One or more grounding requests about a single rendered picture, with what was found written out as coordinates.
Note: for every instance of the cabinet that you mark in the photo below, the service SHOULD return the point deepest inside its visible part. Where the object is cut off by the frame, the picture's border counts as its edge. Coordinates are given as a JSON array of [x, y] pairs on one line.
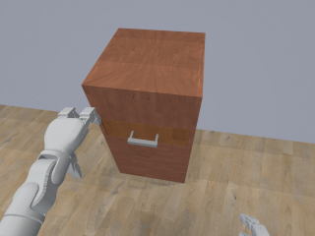
[[152, 77]]

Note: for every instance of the handle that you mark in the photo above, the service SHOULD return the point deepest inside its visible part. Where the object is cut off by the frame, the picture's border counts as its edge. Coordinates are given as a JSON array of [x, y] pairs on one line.
[[140, 142]]

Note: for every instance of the robot right hand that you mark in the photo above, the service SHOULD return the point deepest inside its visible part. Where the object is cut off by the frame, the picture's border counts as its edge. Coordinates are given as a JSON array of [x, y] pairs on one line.
[[253, 224]]

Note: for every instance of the robot left forearm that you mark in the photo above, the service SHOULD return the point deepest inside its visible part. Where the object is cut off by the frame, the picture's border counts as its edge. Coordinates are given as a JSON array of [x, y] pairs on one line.
[[36, 196]]

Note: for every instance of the drawer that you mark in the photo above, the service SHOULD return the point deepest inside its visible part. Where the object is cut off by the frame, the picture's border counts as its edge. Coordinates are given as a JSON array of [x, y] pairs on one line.
[[166, 135]]

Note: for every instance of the robot left hand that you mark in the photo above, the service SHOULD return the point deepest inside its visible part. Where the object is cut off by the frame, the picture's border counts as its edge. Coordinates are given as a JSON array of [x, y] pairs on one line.
[[68, 131]]

